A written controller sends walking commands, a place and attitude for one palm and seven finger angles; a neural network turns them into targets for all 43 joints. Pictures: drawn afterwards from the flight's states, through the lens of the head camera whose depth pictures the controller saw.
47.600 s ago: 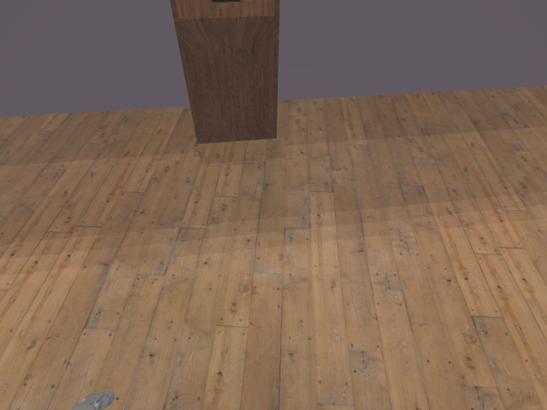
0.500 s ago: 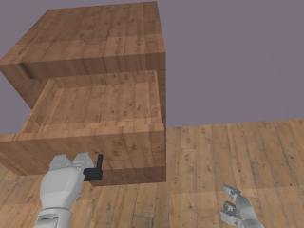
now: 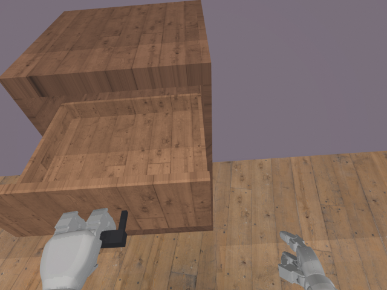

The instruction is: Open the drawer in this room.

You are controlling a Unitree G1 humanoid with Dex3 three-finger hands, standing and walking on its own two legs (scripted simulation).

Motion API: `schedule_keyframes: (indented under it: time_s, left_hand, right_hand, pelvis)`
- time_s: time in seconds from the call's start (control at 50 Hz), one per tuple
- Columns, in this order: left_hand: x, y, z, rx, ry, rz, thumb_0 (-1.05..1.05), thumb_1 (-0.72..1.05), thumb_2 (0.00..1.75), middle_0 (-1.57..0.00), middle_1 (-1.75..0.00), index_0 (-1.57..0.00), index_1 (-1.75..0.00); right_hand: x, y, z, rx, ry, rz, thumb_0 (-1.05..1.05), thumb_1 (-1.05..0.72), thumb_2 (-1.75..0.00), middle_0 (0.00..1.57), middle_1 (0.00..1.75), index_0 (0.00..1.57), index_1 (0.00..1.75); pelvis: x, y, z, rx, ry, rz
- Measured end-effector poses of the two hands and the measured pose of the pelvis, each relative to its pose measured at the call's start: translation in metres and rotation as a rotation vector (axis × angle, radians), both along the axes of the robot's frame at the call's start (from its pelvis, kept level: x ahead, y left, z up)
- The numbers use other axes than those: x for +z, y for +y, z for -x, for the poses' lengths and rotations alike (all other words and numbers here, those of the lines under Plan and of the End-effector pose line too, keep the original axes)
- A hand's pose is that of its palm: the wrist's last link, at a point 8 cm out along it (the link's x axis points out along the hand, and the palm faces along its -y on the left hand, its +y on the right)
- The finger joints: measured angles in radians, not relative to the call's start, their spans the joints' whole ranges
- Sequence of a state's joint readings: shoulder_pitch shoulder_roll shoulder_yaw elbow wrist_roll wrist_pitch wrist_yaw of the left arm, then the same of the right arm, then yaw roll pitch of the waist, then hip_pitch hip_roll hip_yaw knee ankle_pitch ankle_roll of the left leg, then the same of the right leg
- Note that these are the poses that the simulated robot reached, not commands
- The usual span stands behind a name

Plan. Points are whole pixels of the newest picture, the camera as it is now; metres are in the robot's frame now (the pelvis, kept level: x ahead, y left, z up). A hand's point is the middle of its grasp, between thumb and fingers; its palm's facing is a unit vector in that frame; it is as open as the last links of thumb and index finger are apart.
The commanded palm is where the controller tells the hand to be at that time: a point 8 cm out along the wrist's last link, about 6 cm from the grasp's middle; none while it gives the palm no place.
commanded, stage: pull the drawer open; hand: left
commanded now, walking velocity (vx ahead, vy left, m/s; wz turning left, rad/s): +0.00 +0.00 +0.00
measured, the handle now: (94, 228) +0.21 +0.22 +0.06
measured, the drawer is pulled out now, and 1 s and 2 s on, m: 0.28 0.30 0.30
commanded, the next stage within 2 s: open the thumb to release the handle in 0.70 s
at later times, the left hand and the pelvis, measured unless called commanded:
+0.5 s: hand (87, 272) +0.14 +0.21 +0.03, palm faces +0.03 -0.13 -0.99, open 5.8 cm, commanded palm +0.09 +0.21 +0.09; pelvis +0.00 +0.00 +0.00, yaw +0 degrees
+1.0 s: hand (87, 266) +0.15 +0.22 +0.04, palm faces +0.08 -0.09 -0.99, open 6.3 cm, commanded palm +0.11 +0.23 +0.09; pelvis -0.01 +0.00 +0.00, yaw +1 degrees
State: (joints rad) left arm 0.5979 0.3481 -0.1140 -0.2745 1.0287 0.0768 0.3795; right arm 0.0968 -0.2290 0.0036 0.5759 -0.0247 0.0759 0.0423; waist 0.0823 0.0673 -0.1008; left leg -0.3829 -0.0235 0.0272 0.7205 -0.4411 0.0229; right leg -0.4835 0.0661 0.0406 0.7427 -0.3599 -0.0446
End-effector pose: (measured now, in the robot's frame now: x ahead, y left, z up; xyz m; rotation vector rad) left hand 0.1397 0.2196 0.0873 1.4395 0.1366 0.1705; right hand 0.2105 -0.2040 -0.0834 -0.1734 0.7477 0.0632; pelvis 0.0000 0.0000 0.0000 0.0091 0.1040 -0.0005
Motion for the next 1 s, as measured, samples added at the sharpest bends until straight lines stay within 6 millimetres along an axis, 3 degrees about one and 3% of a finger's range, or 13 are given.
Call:
schedule_keyframes:
  time_s: [0.6,0.8,0.9,1.0]
  left_hand:
    - [0.001,-0.005,0.024,0.015,0.002,0.011,0.07,0.7,0.79,-0.31,-1.34,-0.42,-1.35]
    - [0.0,-0.004,0.025,0.012,-0.009,0.023,0.08,0.7,0.78,-0.31,-1.35,-0.42,-1.35]
    - [-0.002,-0.001,0.018,-0.035,-0.04,-0.056,0.05,0.69,0.8,-0.37,-1.36,-0.42,-1.35]
    - [0.001,-0.002,0.016,-0.001,-0.045,-0.029,0.03,0.58,0.76,-0.4,-1.33,-0.42,-1.33]
  right_hand:
    - [-0.001,-0.002,0.004,0.015,-0.018,-0.003,0.02,-0.9,-0.9,0.2,0.3,0.2,0.3]
    - [-0.001,0.0,0.004,0.017,-0.017,-0.003,0.02,-0.9,-0.9,0.2,0.3,0.2,0.3]
    - [-0.009,0.0,0.005,0.021,0.019,0.036,0.02,-0.9,-0.9,0.2,0.3,0.2,0.3]
    - [-0.01,0.002,0.006,-0.005,0.026,0.016,0.02,-0.9,-0.9,0.2,0.3,0.2,0.3]
  pelvis:
    - [-0.005,0.0,0.004,-0.004,0.007,0.001]
    - [-0.006,0.002,0.004,-0.008,0.012,0.002]
    - [-0.006,0.0,0.009,0.011,0.002,0.0]
    - [-0.003,-0.004,0.011,0.014,-0.011,-0.005]
